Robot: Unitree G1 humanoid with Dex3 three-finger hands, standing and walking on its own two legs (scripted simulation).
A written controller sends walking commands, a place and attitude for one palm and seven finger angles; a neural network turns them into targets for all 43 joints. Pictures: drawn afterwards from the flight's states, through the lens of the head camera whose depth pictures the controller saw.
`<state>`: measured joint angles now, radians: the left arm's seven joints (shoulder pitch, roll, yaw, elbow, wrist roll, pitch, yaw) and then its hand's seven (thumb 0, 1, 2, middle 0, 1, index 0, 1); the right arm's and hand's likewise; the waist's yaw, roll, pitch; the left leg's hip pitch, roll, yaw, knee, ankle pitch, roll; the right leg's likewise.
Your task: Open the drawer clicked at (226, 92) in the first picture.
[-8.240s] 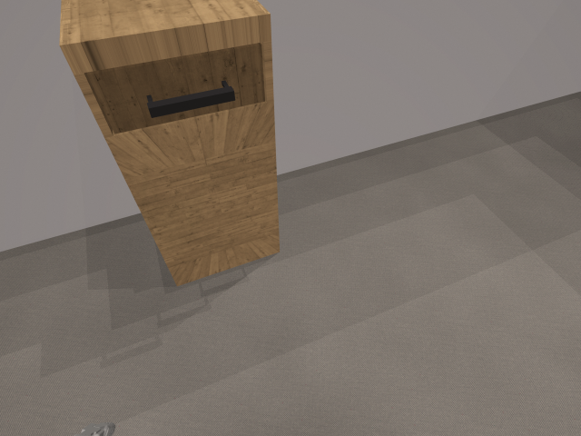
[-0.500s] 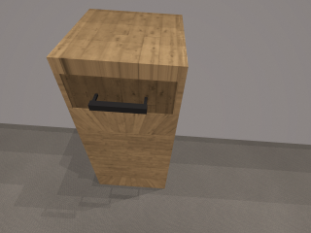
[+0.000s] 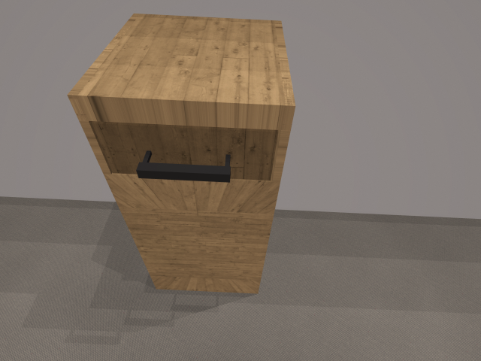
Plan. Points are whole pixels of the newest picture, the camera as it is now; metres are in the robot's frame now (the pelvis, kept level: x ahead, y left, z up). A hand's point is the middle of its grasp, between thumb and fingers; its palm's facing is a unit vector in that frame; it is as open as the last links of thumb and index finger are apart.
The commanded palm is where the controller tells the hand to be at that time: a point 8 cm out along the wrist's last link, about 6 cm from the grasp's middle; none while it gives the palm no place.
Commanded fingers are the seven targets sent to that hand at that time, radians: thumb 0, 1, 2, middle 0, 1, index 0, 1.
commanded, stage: come to a stop and stand still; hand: left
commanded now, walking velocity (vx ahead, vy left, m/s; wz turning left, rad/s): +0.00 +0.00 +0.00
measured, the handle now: (186, 164) +0.50 +0.16 +0.02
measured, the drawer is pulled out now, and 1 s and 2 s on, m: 0.00 0.00 0.00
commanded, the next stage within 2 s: look again from close up in 0.32 s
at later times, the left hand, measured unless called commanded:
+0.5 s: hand out of the picture -0.01 +0.15 -0.18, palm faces +0.02 -0.99 -0.15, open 7.4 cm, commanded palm none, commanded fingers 0.00 0.90 0.90 -0.20 -0.30 -0.20 -0.30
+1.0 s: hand out of the picture +0.04 +0.18 -0.17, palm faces +0.00 -0.98 -0.21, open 7.3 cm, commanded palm none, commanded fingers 0.00 0.90 0.90 -0.20 -0.30 -0.20 -0.30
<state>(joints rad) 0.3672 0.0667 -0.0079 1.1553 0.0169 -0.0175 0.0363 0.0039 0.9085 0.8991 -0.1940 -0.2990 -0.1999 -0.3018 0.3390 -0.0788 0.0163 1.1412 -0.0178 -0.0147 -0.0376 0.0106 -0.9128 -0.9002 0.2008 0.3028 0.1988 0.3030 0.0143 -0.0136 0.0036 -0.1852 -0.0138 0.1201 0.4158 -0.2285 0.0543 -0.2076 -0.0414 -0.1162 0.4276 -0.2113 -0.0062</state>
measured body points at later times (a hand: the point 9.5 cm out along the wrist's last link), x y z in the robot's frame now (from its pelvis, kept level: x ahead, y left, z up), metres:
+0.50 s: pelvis +0.01 +0.00 +0.00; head +0.03 +0.01 +0.45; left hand -0.01 +0.20 -0.17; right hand -0.01 -0.20 -0.17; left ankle +0.00 +0.08 -0.74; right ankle +0.01 -0.11 -0.74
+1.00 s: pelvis +0.03 +0.00 +0.00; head +0.03 -0.01 +0.45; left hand +0.04 +0.23 -0.16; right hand +0.02 -0.21 -0.17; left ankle +0.00 +0.08 -0.74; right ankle +0.01 -0.11 -0.74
